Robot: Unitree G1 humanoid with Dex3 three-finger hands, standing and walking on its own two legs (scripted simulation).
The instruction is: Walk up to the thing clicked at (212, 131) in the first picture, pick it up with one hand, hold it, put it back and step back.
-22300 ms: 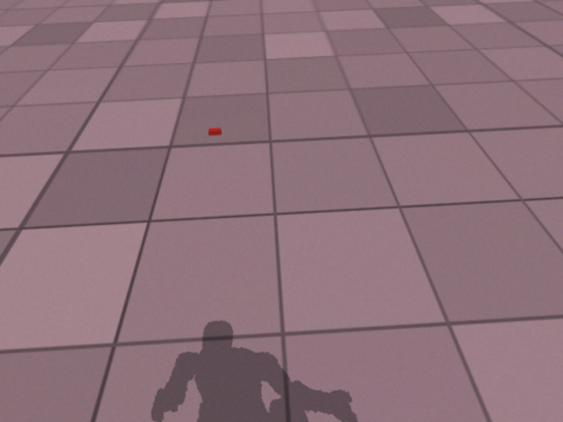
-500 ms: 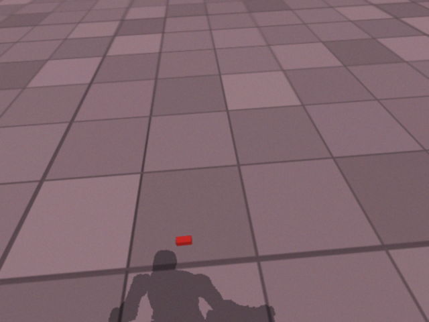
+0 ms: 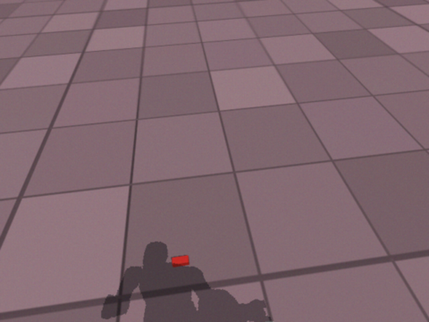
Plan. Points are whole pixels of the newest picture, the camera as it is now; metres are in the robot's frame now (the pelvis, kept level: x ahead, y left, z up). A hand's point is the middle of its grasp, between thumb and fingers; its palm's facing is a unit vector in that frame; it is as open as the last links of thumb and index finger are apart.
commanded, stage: walk up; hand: left
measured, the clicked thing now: (180, 261) +0.56 +0.19 -0.76
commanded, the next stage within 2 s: none
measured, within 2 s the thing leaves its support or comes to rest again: neither
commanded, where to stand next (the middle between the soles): +0.22 -0.04 m, yaw +0 degrees
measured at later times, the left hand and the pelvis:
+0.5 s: hand out of the picture +0.19 +0.26 -0.17, palm faces +0.00 -0.94 -0.34, open 7.4 cm; pelvis +0.11 +0.00 -0.02, yaw +0 degrees
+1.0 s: hand (103, 319) +0.20 +0.25 -0.15, palm faces +0.00 -0.94 -0.34, open 7.4 cm; pelvis +0.12 +0.00 +0.01, yaw +0 degrees
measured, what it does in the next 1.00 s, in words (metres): walks ahead: right foot, then left foot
